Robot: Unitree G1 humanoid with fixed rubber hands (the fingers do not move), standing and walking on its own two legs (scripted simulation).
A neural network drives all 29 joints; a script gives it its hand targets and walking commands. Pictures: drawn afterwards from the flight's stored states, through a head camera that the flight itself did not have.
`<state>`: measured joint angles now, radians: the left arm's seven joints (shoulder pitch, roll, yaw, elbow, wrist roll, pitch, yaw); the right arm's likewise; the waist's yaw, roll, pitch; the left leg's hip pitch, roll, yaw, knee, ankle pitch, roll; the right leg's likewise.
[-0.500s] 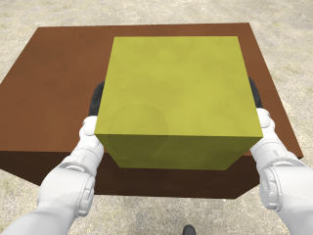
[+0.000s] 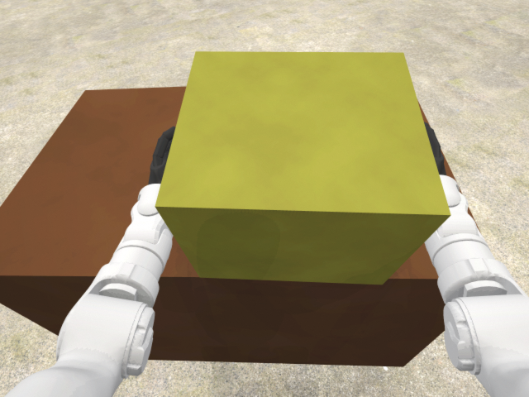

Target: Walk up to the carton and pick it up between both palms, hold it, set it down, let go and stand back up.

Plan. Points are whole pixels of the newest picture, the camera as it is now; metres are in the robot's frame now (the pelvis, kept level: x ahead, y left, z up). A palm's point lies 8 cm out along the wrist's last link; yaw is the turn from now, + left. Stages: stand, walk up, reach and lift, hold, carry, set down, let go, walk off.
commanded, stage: reach and lift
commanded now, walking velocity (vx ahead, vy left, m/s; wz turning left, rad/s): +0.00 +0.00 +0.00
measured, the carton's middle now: (293, 173) +0.44 -0.03 +0.11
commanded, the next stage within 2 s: hold in 1.90 s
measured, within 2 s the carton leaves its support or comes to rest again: neither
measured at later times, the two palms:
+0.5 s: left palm (136, 189) +0.38 +0.20 +0.15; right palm (423, 175) +0.38 -0.21 +0.14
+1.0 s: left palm (123, 184) +0.36 +0.20 +0.18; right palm (436, 175) +0.36 -0.21 +0.17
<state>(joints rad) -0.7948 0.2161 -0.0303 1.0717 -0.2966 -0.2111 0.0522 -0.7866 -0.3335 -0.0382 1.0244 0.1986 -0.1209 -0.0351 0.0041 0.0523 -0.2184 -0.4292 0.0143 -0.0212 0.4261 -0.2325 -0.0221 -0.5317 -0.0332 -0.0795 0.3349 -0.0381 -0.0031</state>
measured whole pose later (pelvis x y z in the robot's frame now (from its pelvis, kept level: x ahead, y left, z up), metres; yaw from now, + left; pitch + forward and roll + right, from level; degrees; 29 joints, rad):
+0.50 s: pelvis +0.00 +0.00 +0.01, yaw +3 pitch +2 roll -1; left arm -0.56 0.16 0.18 0.43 -0.08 0.28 0.01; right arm -0.61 -0.25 -0.14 0.66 0.20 0.15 -0.03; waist -0.05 -0.01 -0.06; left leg -0.18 0.01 -0.07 0.35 -0.22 -0.02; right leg -0.25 -0.04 -0.13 0.24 -0.03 0.00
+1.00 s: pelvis -0.01 +0.01 +0.01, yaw +1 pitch -1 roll +0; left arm -0.53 0.11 0.27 0.20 0.00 0.55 -0.05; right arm -0.59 -0.23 -0.17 0.51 0.16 0.34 -0.01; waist -0.05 -0.02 -0.05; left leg -0.11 0.01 -0.04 0.33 -0.21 -0.01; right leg -0.19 -0.04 -0.09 0.23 -0.02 0.01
